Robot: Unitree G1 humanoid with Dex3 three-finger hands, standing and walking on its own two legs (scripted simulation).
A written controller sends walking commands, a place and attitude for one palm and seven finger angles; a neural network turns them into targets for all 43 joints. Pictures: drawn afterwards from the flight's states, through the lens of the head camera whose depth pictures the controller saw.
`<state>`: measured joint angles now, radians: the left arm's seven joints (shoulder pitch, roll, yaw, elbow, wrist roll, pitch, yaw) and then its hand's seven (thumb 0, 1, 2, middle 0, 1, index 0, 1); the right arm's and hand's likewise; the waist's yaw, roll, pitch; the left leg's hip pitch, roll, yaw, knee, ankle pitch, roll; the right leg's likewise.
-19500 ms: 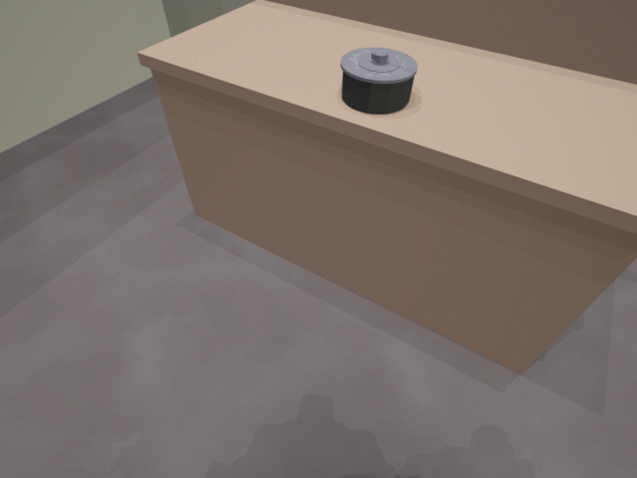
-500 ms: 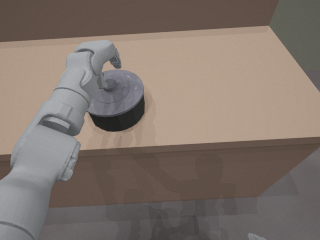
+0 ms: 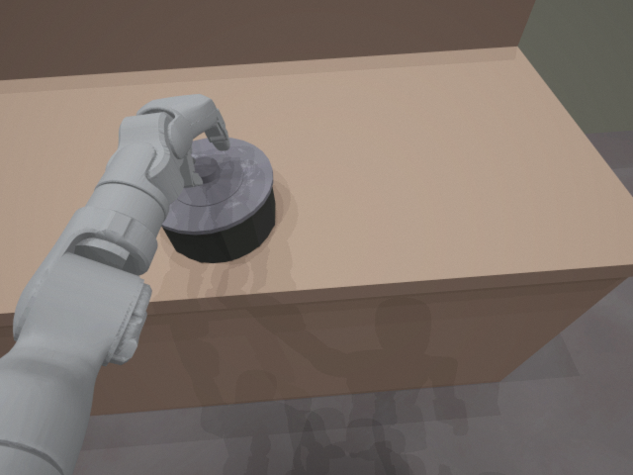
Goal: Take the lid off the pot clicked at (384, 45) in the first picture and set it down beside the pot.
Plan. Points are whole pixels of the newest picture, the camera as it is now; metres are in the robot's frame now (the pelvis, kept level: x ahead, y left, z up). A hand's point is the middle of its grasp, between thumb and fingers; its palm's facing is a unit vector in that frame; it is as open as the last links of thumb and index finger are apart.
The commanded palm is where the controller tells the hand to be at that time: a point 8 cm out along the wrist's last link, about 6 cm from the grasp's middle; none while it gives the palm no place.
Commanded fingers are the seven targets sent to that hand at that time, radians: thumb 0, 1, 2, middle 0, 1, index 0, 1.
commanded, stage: lower the open fingers around the knob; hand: left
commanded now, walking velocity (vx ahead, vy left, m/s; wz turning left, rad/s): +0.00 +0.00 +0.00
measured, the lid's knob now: (204, 170) +0.52 +0.13 +0.08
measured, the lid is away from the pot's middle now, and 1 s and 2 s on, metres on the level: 0.00 0.00 0.00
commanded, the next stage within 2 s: close the fingers and squeeze the knob in 0.84 s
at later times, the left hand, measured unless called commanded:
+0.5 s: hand (197, 170) +0.49 +0.13 +0.11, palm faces -0.39 -0.05 -0.92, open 10.2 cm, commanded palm +0.50 +0.13 +0.16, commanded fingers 0.00 -0.33 1.47 -0.83 -0.08 -0.83 -0.08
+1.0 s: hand (197, 171) +0.49 +0.13 +0.11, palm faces -0.39 -0.05 -0.92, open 10.2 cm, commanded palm +0.50 +0.13 +0.16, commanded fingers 0.00 -0.07 0.95 -0.48 -0.80 -0.48 -0.80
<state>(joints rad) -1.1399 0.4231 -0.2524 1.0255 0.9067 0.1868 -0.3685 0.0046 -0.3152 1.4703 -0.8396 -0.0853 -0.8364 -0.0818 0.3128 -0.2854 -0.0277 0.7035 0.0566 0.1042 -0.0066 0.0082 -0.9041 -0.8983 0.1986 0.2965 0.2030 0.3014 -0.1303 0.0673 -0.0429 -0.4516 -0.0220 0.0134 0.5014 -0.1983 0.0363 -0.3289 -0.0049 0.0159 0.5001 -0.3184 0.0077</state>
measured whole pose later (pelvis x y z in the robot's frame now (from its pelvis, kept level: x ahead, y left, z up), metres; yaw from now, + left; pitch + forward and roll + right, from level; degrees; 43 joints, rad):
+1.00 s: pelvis +0.00 +0.00 +0.00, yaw -1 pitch +11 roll -1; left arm -1.17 0.41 -0.25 1.15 0.92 0.18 -0.29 0.00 -0.29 1.42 -0.81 -0.15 -0.80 -0.14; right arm 0.32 -0.28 -0.03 0.74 0.05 0.10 -0.02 0.01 -0.90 -0.90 0.20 0.30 0.20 0.30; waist -0.15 0.07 -0.07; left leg -0.53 -0.01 0.02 0.55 -0.21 0.04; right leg -0.40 0.01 0.02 0.54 -0.33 0.01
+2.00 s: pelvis +0.00 +0.00 +0.00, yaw -1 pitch +11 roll -1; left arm -1.12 0.42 -0.22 1.11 0.92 0.16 -0.29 0.01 0.30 0.71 -0.69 -1.05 -0.64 -1.01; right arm 0.30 -0.27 -0.02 0.71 0.05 0.12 -0.02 0.01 -0.90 -0.90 0.20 0.30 0.20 0.30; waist -0.14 0.06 -0.07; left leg -0.51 -0.01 0.02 0.54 -0.22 0.04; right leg -0.38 0.01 0.03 0.52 -0.32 0.01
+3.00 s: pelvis +0.00 +0.00 +0.00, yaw -1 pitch +10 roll -1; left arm -1.10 0.41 -0.25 1.07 0.91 0.17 -0.29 0.01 0.38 0.58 -0.70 -0.99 -0.63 -0.98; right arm 0.31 -0.27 -0.03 0.73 0.06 0.08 -0.02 0.01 -0.90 -0.90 0.20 0.30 0.20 0.30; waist -0.14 0.07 -0.06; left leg -0.48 -0.01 0.02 0.53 -0.21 0.04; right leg -0.36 0.00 0.02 0.51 -0.32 0.01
